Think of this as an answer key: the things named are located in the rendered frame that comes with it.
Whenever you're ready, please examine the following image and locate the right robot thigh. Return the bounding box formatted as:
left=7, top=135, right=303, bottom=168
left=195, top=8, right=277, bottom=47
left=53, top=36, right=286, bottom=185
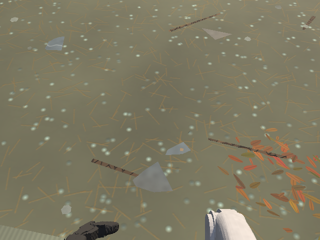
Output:
left=205, top=209, right=257, bottom=240

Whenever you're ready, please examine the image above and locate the left robot hand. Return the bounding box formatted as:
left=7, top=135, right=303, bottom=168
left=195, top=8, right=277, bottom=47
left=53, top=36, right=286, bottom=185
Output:
left=64, top=221, right=119, bottom=240

